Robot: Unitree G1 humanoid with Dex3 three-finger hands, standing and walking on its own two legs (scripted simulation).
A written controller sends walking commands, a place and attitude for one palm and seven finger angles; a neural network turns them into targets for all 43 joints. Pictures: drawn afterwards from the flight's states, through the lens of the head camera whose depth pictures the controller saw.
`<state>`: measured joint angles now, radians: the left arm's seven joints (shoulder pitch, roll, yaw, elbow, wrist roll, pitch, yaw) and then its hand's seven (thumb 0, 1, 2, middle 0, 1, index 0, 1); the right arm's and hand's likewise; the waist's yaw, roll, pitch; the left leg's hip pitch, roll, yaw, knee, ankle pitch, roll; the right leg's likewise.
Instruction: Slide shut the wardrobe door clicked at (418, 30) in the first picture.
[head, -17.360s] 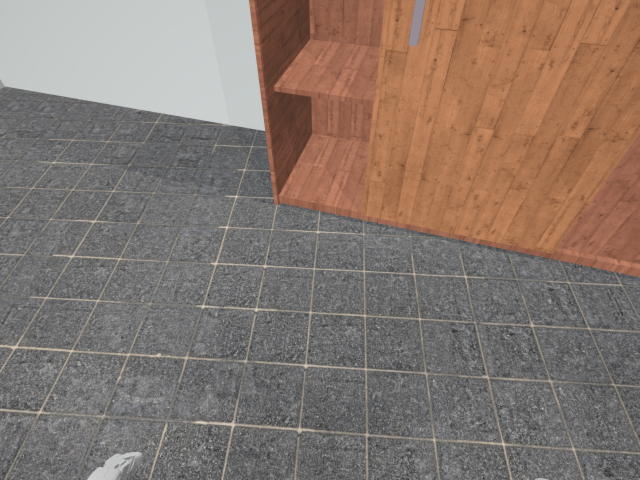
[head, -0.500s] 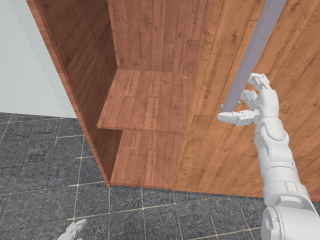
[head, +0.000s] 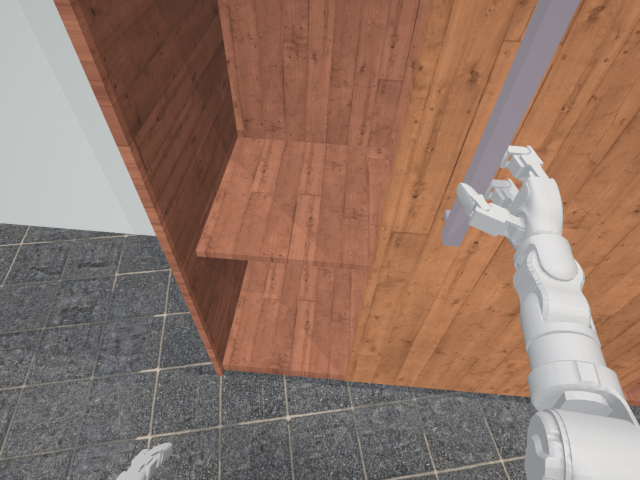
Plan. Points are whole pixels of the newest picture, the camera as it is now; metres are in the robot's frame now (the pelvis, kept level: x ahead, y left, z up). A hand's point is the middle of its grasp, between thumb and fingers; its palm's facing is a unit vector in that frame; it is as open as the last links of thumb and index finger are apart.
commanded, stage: grip the handle and tug to test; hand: right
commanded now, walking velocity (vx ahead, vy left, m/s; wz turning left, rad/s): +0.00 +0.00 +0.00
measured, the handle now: (487, 139) +0.49 -0.14 +0.20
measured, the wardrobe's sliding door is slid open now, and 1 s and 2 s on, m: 0.39 0.39 0.38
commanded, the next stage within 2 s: tug the door sideways, standing still in 0.70 s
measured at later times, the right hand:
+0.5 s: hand (480, 204) +0.43 -0.14 +0.14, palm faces +0.01 +1.00 -0.01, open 7.8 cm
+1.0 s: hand (481, 205) +0.43 -0.14 +0.15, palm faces -0.01 +1.00 -0.02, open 7.8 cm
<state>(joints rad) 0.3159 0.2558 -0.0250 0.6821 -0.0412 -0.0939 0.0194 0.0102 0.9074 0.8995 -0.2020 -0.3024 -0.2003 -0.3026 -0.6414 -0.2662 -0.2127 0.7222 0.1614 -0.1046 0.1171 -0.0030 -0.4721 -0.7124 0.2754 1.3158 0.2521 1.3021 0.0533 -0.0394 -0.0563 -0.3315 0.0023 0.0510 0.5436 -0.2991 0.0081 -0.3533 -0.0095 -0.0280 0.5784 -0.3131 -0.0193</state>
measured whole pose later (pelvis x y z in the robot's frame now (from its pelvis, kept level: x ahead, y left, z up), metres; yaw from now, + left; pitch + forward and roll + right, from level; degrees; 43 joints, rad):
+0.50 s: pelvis -0.01 +0.00 +0.00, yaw +0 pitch +6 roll +1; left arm 0.32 0.25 -0.03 0.69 -0.04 -0.10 0.01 0.01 0.91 0.90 -0.20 -0.30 -0.20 -0.30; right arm -0.71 -0.26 -0.19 0.80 0.16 -0.13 0.09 0.00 -0.46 -0.75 0.27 1.33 0.24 1.32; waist 0.05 -0.04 -0.05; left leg -0.37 0.01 0.06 0.57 -0.29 0.00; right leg -0.40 0.00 -0.02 0.60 -0.31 -0.02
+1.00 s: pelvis +0.01 +0.00 +0.00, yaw -1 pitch +5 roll +1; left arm 0.28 0.25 -0.02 0.67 -0.04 -0.09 0.02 0.01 0.91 0.90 -0.20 -0.30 -0.20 -0.30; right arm -0.62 -0.24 -0.17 0.62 0.16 -0.04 0.11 -0.01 -0.48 -0.75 0.26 1.31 0.24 1.31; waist 0.03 -0.04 -0.05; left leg -0.32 0.01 0.07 0.54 -0.31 0.01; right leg -0.36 0.00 -0.01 0.58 -0.32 -0.02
